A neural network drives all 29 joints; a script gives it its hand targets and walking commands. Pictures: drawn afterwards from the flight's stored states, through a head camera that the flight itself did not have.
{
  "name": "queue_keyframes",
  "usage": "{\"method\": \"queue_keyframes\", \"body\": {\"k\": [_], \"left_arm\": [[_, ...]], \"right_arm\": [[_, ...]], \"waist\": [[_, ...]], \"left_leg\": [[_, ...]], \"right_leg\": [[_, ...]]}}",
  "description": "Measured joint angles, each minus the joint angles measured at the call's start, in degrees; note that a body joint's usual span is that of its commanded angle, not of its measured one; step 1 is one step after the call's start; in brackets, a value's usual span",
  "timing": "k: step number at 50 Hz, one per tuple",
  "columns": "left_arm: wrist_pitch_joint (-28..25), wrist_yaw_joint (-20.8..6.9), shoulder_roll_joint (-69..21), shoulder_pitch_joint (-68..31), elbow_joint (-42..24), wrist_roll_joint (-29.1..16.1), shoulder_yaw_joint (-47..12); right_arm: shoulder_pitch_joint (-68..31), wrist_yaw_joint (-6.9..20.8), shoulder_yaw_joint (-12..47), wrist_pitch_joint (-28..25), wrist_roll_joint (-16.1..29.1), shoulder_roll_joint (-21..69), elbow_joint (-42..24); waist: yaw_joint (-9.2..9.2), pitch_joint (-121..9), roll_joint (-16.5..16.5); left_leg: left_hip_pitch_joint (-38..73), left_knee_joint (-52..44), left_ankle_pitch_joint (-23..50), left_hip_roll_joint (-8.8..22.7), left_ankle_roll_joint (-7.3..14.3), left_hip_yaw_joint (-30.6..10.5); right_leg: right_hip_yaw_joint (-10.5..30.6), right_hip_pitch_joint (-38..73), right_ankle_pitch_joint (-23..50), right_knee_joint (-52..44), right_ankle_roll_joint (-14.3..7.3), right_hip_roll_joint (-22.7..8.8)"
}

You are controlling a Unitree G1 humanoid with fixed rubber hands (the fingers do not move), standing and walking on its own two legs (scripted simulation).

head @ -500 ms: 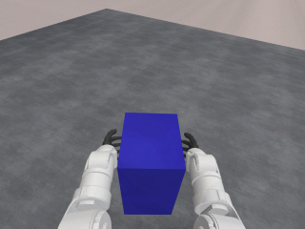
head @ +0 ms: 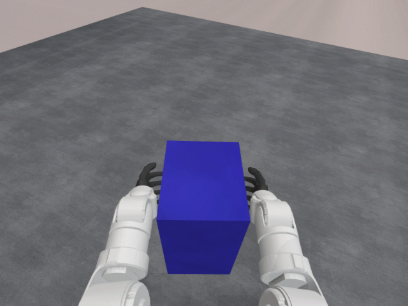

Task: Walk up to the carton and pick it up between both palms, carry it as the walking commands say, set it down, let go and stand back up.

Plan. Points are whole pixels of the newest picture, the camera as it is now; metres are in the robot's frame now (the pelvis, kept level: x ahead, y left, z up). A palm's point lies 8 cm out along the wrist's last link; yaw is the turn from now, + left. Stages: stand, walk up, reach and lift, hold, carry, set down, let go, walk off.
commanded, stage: reach and lift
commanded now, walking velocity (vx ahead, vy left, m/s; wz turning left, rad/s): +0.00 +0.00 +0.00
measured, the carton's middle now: (200, 212) +0.32 +0.01 -0.01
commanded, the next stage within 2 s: hold in 0.56 s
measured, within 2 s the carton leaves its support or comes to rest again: neither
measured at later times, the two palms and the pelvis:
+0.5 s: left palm (144, 206) +0.29 +0.13 +0.05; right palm (262, 206) +0.30 -0.12 +0.06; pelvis -0.01 -0.01 +0.00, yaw +0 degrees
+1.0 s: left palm (143, 207) +0.29 +0.13 +0.05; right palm (262, 208) +0.29 -0.12 +0.05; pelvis -0.01 -0.01 +0.00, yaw +0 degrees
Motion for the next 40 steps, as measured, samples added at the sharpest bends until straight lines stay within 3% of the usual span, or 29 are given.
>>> {"method": "queue_keyframes", "body": {"k": [40], "left_arm": [[0.8, 0.0, -0.4, 3.4, -2.4, 0.0, -0.3]], "right_arm": [[1.0, 0.3, 2.0, 0.2, 0.0, -0.3, 0.9]], "waist": [[0.0, -0.2, -0.7]], "left_leg": [[1.1, -2.2, 2.1, 0.0, -0.4, 0.0]], "right_leg": [[0.1, 0.2, 1.2, -0.4, -0.4, -0.1]]}}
